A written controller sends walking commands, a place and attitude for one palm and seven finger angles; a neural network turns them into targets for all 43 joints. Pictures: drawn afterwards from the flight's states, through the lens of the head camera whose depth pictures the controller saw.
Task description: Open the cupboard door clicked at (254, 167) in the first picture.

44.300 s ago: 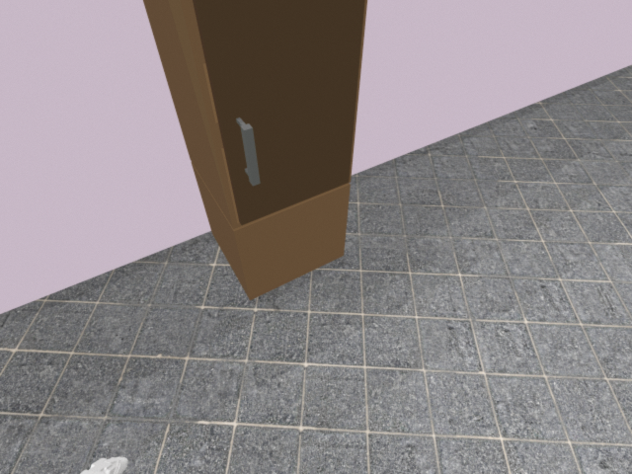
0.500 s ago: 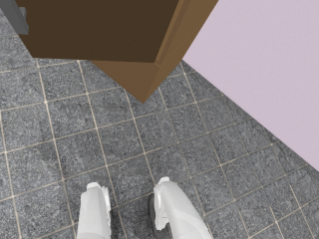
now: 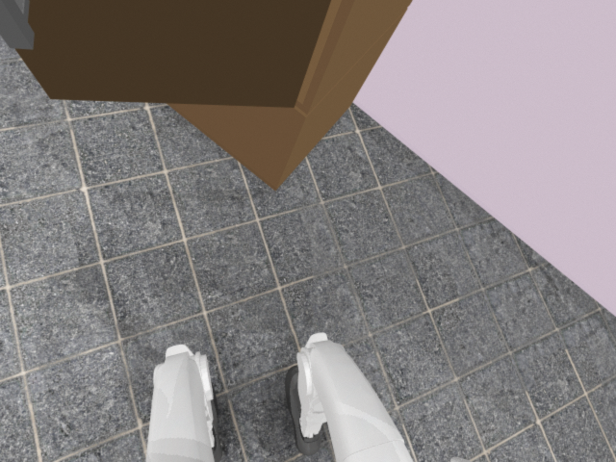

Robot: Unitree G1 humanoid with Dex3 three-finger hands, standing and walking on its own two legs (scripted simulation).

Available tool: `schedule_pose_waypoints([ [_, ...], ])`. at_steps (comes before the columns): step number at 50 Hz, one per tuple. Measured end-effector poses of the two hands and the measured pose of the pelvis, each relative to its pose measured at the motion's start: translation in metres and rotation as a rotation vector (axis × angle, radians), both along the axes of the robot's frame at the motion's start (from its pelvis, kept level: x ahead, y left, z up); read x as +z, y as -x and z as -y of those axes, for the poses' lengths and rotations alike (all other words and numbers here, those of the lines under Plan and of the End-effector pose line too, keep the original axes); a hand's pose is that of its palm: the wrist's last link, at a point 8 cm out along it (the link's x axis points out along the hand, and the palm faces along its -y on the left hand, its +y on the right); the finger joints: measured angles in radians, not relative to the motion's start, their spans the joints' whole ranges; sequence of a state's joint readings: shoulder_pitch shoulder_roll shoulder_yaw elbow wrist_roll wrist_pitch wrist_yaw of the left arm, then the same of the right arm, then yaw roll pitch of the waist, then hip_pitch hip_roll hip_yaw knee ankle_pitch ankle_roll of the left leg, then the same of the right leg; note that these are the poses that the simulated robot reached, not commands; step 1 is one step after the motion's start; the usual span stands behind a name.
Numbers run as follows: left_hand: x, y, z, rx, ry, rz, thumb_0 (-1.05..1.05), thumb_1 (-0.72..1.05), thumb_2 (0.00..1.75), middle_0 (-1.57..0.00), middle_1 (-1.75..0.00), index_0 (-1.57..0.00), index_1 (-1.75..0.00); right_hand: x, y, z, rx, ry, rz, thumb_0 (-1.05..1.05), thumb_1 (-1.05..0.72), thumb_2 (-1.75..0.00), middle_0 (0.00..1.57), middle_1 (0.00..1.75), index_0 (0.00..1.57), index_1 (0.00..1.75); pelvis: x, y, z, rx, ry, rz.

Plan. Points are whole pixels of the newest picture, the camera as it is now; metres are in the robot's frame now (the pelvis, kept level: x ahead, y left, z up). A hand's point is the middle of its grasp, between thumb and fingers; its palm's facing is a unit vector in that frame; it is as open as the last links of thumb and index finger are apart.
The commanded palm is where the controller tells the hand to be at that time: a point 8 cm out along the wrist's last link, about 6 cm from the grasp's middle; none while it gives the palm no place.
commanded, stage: slide the fingers in behind the handle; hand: left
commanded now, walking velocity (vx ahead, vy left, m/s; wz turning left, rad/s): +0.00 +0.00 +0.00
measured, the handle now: out of the picture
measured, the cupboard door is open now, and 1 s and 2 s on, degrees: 44 44 43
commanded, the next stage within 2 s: close the thumb around the handle in 1.44 s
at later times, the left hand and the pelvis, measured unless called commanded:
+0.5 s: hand out of the picture +0.56 +0.28 +0.08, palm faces +0.03 -1.00 -0.02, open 14.0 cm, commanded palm +0.56 +0.29 +0.07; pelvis +0.00 +0.00 +0.01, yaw +0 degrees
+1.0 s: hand out of the picture +0.56 +0.25 +0.08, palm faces +0.02 -1.00 -0.01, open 14.0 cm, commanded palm +0.56 +0.26 +0.07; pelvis +0.01 +0.00 +0.01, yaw +1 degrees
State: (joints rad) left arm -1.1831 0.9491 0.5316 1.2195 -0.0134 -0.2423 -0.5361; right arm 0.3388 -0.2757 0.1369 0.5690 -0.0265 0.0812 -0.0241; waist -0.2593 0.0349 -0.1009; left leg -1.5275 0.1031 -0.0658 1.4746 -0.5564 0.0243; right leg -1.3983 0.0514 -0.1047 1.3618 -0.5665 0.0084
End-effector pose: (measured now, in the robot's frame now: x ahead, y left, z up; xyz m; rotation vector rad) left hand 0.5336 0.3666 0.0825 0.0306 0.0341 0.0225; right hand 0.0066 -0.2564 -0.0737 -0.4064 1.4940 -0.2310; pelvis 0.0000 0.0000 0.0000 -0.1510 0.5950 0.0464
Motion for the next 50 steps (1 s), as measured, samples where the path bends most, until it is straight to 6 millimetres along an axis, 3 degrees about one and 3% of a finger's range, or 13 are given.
schedule_pose_waypoints([
  [22, -0.001, -0.006, 0.032, 0.004, 0.003, -0.017, -0.01, -0.5, 0.3, -0.3, -1.2, -0.3, -1.2, 0.006, 0.007, 0.006, -0.021, -0.012, 0.007, 0.0, -0.91, -0.9, 0.2, 0.3, 0.21, 0.29, 0.007, -0.002, 0.003, -0.003, -0.016, 0.014],
  [50, -0.003, -0.007, 0.064, -0.004, 0.019, -0.008, -0.01, -0.5, 0.3, -0.3, -1.2, -0.3, -1.2, 0.006, -0.004, 0.006, -0.022, -0.042, 0.025, 0.0, -0.91, -0.9, 0.2, 0.3, 0.21, 0.29, 0.014, -0.007, 0.005, 0.001, -0.028, 0.026],
])
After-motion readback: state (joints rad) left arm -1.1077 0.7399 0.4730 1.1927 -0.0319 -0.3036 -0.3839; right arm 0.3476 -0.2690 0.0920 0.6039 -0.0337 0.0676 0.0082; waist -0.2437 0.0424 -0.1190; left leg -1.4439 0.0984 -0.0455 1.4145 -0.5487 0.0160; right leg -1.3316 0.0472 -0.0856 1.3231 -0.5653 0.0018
